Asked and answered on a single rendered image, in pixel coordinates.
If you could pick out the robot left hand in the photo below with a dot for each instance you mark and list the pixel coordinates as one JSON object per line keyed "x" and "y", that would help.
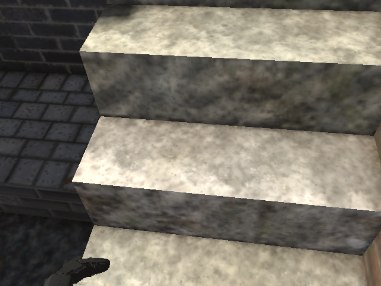
{"x": 76, "y": 269}

